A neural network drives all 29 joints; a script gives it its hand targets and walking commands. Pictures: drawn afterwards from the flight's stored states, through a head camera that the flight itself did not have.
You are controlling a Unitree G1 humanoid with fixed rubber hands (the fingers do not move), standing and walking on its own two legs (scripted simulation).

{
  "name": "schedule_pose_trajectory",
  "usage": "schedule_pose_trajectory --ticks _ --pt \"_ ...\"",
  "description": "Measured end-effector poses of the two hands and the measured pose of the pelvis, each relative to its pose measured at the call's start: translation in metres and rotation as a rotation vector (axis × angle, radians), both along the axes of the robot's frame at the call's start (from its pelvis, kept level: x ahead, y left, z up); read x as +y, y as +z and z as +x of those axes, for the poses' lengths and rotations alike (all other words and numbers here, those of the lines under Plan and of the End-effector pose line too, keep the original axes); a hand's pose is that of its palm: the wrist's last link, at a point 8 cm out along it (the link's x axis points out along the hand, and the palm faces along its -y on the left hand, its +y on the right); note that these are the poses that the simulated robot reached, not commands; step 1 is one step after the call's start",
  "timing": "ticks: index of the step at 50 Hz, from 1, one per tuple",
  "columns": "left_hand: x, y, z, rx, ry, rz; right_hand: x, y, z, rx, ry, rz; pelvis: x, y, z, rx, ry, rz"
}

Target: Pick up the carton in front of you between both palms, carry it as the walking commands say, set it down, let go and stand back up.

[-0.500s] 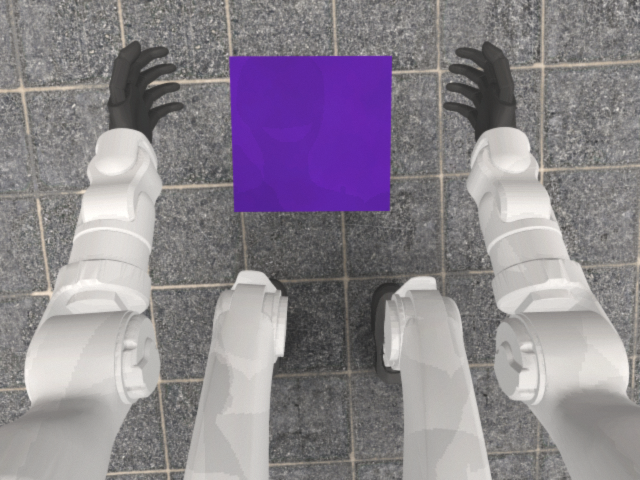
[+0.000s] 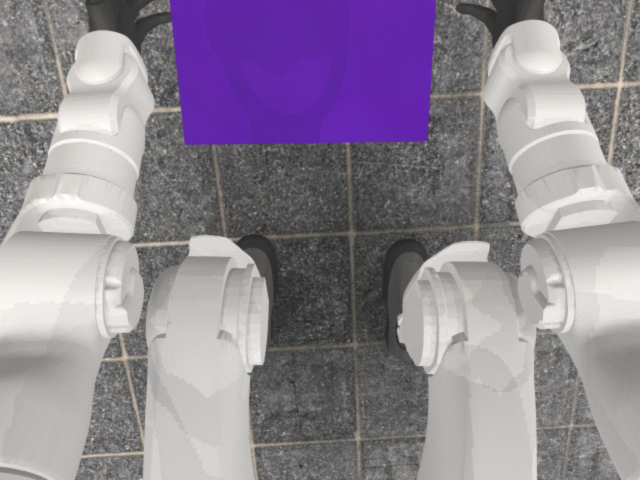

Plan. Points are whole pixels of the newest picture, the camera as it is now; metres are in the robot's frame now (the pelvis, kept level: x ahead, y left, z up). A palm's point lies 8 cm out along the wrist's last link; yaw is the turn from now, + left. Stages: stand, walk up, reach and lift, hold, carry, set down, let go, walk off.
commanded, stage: reach and lift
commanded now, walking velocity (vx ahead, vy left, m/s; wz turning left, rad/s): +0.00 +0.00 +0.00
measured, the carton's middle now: (306, 47) +0.51 +0.04 -0.25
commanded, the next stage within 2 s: none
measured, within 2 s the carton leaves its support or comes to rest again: leaves its support in 0.74 s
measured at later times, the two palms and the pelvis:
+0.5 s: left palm (148, 32) +0.50 +0.19 -0.18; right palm (476, 13) +0.53 -0.11 -0.17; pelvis +0.00 -0.01 +0.00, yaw +1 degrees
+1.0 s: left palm (96, 13) +0.49 +0.18 -0.08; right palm out of the picture +0.52 -0.12 -0.07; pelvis +0.00 -0.01 +0.02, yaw +1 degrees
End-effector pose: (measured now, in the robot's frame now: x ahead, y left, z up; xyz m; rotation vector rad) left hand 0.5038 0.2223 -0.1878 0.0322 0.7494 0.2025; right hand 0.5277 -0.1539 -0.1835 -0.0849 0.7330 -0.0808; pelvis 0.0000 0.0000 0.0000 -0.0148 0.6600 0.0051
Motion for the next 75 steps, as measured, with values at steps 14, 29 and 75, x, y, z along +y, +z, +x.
schedule_pose_trajectory --ticks 14,29,75 --pt "-0.008 0.008 -0.007 -0.014 0.009 -0.012 0.012 0.008 0.0 -0.001 0.036 0.014 -0.004 -0.001 0.006 0.022 0.006 0.007" --pt "-0.034 0.01 -0.001 -0.011 -0.016 -0.025 0.042 0.009 0.002 -0.009 0.014 0.042 -0.005 0.005 -0.002 0.023 0.004 0.011" --pt "-0.046 0.278 -0.045 -0.076 0.021 -0.065 0.03 0.278 -0.044 -0.075 -0.051 0.08 -0.011 0.151 0.02 0.043 0.019 0.011"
